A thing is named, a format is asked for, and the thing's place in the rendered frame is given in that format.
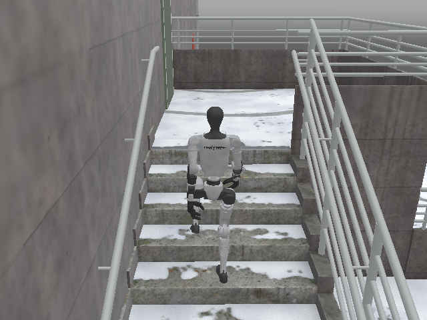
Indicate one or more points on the robot right upper arm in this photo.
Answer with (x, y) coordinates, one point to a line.
(236, 151)

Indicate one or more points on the robot left upper arm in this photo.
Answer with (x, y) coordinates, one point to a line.
(192, 153)

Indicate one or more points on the robot right thigh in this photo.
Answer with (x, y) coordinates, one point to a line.
(226, 206)

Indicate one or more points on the right robot hand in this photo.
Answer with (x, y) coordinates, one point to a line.
(236, 183)

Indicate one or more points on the left robot hand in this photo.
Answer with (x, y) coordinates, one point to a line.
(191, 210)

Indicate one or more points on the robot right forearm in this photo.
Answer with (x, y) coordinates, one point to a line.
(236, 174)

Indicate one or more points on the robot left forearm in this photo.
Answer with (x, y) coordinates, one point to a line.
(191, 184)

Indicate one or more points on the left robot shin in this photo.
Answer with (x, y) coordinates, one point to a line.
(196, 210)

